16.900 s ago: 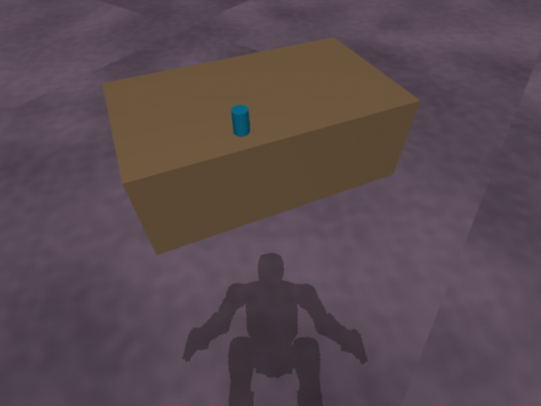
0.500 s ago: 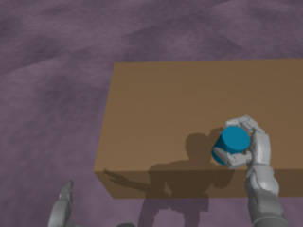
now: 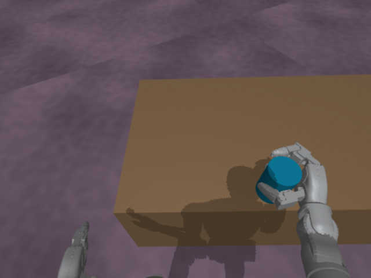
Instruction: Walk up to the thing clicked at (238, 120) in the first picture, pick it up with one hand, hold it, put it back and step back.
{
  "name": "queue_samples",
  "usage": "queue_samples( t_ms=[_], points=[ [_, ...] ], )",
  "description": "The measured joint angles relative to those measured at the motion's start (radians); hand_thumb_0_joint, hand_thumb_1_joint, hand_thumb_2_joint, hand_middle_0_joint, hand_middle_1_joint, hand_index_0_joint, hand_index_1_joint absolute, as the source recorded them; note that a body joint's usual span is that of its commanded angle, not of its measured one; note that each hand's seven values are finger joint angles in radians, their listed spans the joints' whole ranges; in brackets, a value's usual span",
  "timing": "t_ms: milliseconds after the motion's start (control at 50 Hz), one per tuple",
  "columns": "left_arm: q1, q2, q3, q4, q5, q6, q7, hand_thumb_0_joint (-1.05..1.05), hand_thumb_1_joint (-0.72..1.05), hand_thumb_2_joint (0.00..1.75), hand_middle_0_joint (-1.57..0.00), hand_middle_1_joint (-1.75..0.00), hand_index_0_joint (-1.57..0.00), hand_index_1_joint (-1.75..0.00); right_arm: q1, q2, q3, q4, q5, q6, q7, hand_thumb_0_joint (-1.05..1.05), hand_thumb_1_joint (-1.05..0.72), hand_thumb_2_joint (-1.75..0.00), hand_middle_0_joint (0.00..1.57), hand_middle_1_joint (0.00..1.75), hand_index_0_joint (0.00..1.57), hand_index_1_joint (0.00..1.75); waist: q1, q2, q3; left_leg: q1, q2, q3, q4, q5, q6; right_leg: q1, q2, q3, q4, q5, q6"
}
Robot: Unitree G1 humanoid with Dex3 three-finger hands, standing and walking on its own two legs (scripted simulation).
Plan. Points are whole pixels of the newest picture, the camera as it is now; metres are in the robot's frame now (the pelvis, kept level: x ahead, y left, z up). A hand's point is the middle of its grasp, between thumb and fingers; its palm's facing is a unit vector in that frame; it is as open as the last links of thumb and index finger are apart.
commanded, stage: hold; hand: right
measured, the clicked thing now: (276, 181) +0.33 -0.16 +0.03
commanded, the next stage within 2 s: crouch in 0.42 s
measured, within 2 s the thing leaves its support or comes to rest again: neither
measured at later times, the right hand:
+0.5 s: hand (278, 176) +0.33 -0.16 +0.04, palm faces +0.12 +0.99 +0.00, open 9.6 cm
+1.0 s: hand (270, 171) +0.38 -0.17 -0.02, palm faces +0.14 +0.99 +0.00, open 9.6 cm
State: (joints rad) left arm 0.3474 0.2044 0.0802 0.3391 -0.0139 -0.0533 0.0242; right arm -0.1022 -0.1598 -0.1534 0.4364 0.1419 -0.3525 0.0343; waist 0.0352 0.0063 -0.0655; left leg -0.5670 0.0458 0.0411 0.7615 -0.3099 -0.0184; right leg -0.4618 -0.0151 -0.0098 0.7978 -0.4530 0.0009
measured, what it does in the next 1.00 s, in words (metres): stands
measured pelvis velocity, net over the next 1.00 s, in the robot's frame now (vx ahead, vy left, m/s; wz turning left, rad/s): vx -0.02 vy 0.01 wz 0.00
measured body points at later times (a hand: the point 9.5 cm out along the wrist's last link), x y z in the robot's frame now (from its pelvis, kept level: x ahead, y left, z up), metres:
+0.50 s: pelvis +0.00 +0.00 +0.00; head +0.04 +0.00 +0.45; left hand +0.15 +0.26 -0.06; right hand +0.32 -0.22 +0.05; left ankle +0.04 +0.13 -0.71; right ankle -0.03 -0.12 -0.71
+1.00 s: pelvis -0.02 +0.01 -0.03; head +0.07 -0.02 +0.41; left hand +0.15 +0.27 -0.06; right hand +0.36 -0.22 -0.02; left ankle +0.04 +0.13 -0.71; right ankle -0.03 -0.12 -0.71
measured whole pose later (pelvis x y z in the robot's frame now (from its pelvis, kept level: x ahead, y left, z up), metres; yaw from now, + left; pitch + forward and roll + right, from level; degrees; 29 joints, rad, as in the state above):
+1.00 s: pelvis -0.02 +0.01 -0.03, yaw +0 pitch +14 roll +0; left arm 0.34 0.21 0.08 0.22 0.03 -0.09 0.01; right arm -0.40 -0.23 -0.29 0.80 0.10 -0.49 0.06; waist 0.10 0.05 -0.07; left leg -0.84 0.05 0.04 0.95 -0.36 -0.01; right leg -0.74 -0.02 0.00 1.00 -0.51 0.01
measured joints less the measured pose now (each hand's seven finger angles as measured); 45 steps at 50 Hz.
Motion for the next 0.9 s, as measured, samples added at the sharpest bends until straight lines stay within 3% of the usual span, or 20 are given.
queue_samples(
  t_ms=[640, 900],
  points=[
    [-0.012, -0.003, -0.003, 0.016, 0.000, -0.007, 0.009, -0.01, -0.52, 0.05, -0.05, -0.06, -0.06, -0.05, -0.019, -0.009, -0.007, 0.017, 0.003, -0.011, 0.000, -0.02, 0.41, -1.09, 0.74, 1.10, 0.79, 1.14, 0.002, 0.001, 0.006, -0.012, -0.001, 0.003, 0.008, -0.007, 0.003, -0.010, -0.001, 0.003, 0.003, -0.003, 0.004],
    [-0.025, 0.003, 0.001, -0.056, 0.023, -0.027, -0.004, -0.01, -0.52, 0.05, -0.05, -0.06, -0.06, -0.05, -0.175, -0.036, -0.087, 0.254, -0.018, -0.095, 0.017, -0.02, 0.41, -1.09, 0.73, 1.11, 0.79, 1.14, 0.040, 0.029, 0.002, -0.157, 0.005, 0.000, 0.109, -0.031, 0.007, -0.155, 0.002, 0.005, 0.106, -0.030, 0.004]
  ],
)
